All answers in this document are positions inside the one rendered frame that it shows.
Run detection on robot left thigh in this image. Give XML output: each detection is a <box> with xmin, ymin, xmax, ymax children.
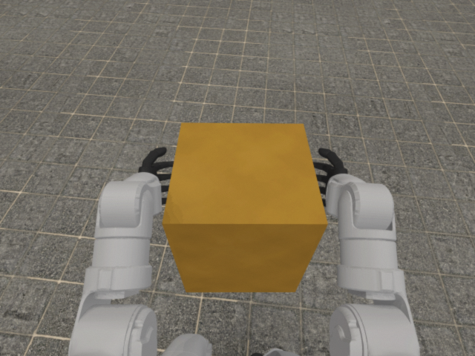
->
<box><xmin>161</xmin><ymin>334</ymin><xmax>212</xmax><ymax>356</ymax></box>

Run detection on robot left upper arm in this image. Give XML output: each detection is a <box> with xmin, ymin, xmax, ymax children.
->
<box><xmin>70</xmin><ymin>304</ymin><xmax>157</xmax><ymax>356</ymax></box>

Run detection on carton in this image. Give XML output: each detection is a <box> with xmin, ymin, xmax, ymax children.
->
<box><xmin>162</xmin><ymin>122</ymin><xmax>328</xmax><ymax>292</ymax></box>

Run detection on robot right forearm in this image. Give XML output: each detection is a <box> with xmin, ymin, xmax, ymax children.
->
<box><xmin>325</xmin><ymin>174</ymin><xmax>420</xmax><ymax>356</ymax></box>

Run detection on robot right upper arm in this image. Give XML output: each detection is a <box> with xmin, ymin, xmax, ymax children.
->
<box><xmin>330</xmin><ymin>303</ymin><xmax>419</xmax><ymax>356</ymax></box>

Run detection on robot left forearm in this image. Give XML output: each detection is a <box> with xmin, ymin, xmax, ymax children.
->
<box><xmin>68</xmin><ymin>172</ymin><xmax>162</xmax><ymax>356</ymax></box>

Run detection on left robot hand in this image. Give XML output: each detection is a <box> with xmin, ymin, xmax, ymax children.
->
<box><xmin>138</xmin><ymin>147</ymin><xmax>174</xmax><ymax>204</ymax></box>

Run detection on right robot hand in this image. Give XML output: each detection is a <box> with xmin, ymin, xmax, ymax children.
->
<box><xmin>313</xmin><ymin>148</ymin><xmax>347</xmax><ymax>207</ymax></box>

